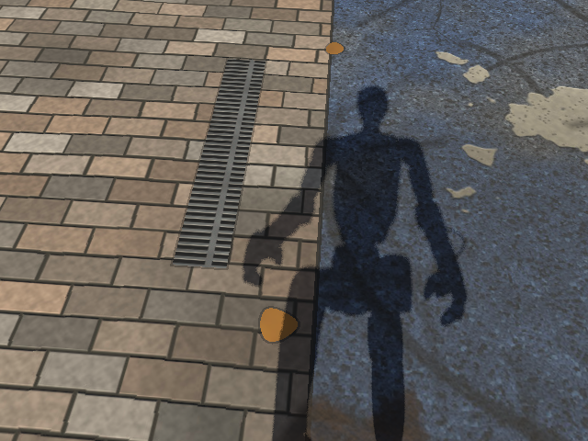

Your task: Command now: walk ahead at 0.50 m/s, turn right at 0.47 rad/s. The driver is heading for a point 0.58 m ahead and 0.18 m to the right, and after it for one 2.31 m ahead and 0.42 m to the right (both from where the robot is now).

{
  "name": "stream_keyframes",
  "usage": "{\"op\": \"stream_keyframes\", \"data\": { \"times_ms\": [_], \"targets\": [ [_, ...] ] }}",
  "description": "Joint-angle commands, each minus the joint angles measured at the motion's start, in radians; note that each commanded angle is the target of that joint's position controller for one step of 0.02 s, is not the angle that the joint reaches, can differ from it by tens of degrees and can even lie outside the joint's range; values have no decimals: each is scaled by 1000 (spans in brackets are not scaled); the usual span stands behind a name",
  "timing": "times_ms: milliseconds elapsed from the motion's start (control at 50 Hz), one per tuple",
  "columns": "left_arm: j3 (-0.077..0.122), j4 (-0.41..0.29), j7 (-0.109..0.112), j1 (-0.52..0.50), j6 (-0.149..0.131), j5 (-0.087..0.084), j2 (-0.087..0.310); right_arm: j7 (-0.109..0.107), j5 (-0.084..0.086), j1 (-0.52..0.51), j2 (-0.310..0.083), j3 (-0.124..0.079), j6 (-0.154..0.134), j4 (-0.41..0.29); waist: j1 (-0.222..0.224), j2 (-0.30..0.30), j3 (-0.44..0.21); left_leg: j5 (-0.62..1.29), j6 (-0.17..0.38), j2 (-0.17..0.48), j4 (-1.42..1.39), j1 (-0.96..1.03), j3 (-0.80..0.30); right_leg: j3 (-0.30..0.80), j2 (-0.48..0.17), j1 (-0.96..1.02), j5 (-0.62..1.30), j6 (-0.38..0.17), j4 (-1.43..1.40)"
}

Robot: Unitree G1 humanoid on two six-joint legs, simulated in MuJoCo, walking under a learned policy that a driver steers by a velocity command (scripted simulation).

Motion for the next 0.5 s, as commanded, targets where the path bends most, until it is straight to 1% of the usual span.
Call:
{"op": "stream_keyframes", "data": {
  "times_ms": [20,60,80,100,120,140,160,180,200,220,240,260,280,300,340,360,400,440,460,500],
  "targets": [
    [-3,-114,-20,-137,-14,1,28,-10,13,4,-173,-42,5,-33,-24,73,82,377,116,307,-61,5,-45,-44,3,-28,4,-21,-85],
    [-1,-145,-34,-162,-13,0,34,-13,21,14,-184,-47,24,-23,-19,81,84,492,105,331,-4,82,-27,-74,18,-41,-79,-45,-112],
    [4,-155,-39,-153,-12,-1,44,-16,24,2,-195,-51,33,-26,-2,93,69,629,94,334,43,101,-12,-99,39,-6,-127,-62,-120],
    [12,-159,-43,-128,-9,-1,60,-21,27,-11,-210,-55,41,-31,21,115,38,806,82,334,109,115,2,-132,71,54,-180,-81,-115],
    [25,-154,-43,-70,-5,-2,83,-26,28,-21,-224,-60,50,-36,59,136,-5,970,71,330,208,117,13,-161,109,141,-232,-103,-105],
    [48,-131,-39,46,-3,-5,122,-31,29,-35,-231,-61,58,-40,126,135,-69,1039,53,310,372,82,28,-175,148,296,-238,-132,-130],
    [82,-92,-24,211,1,-6,182,-34,29,-48,-224,-56,57,-49,213,95,-152,907,15,266,612,-65,42,-123,158,567,-180,-175,-201],
    [111,-75,-1,287,8,-9,296,-23,-7,29,-111,-21,37,-90,169,-137,-252,211,-45,141,983,-478,31,298,-87,948,-195,-311,-206],
    [98,-106,-5,270,-6,-7,292,-4,2,26,-76,2,-7,-116,140,-165,-390,-359,-64,-24,1201,-730,-197,789,-245,1118,-332,-458,-388],
    [75,-105,-7,262,-16,2,212,13,44,-104,-156,-20,-39,-140,192,-68,-310,-294,-37,42,1224,-838,-294,683,-218,1076,-333,-393,-436],
    [65,-107,-6,212,-24,1,179,17,56,-150,-156,-17,-55,-160,166,-24,-190,-201,-16,87,1152,-851,-281,539,-180,938,-275,-350,-440],
    [56,-119,-5,143,-27,-1,150,9,35,-152,-149,-19,-59,-150,115,48,-112,-140,-19,126,1054,-796,-274,430,-134,783,-178,-316,-448],
    [46,-136,-2,90,-28,5,119,4,15,-140,-162,-28,-50,-142,79,41,-75,-100,-30,152,981,-723,-273,356,-102,667,-86,-300,-467],
    [41,-151,2,68,-27,13,111,5,9,-123,-161,-32,-36,-140,53,21,-64,-77,-42,161,949,-664,-274,328,-81,592,-41,-298,-490],
    [47,-155,12,69,-30,9,132,4,0,-110,-133,-28,-14,-145,36,16,-53,-45,-78,158,862,-630,-253,275,-61,507,41,-303,-512],
    [51,-154,19,81,-31,7,148,1,-3,-133,-121,-25,-8,-155,38,15,-42,-6,-95,150,804,-629,-242,246,-48,476,62,-300,-519],
    [58,-148,32,108,-27,3,169,0,-4,-213,-98,-14,-5,-181,64,3,-20,126,-115,128,640,-619,-232,199,-11,435,36,-270,-518],
    [60,-143,39,133,-19,-2,171,7,1,-288,-79,-5,-9,-200,97,-22,-14,265,-118,91,475,-563,-227,173,24,408,-44,-233,-503],
    [61,-138,40,150,-16,-2,174,11,7,-319,-79,-3,-12,-210,113,-31,-14,314,-118,74,419,-537,-224,181,24,404,-82,-222,-499],
    [62,-125,40,184,-12,-7,174,18,19,-357,-96,-7,-17,-228,128,-43,-13,341,-113,58,359,-511,-241,228,3,430,-140,-210,-476]
  ]
}}
Keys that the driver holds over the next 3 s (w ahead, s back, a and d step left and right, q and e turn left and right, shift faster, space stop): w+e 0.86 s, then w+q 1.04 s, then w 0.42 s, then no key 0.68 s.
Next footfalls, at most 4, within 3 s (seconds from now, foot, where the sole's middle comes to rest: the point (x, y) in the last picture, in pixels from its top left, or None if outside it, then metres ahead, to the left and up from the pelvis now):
0.16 right None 0.26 -0.13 -0.78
0.64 left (283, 405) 0.58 0.01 -0.78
1.14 right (432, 357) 0.68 -0.36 -0.78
1.64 left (353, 245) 1.04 -0.21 -0.78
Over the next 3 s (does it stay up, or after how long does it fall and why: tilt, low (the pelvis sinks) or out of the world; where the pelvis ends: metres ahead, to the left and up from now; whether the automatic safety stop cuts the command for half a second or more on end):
stays up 1.44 -0.32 -0.01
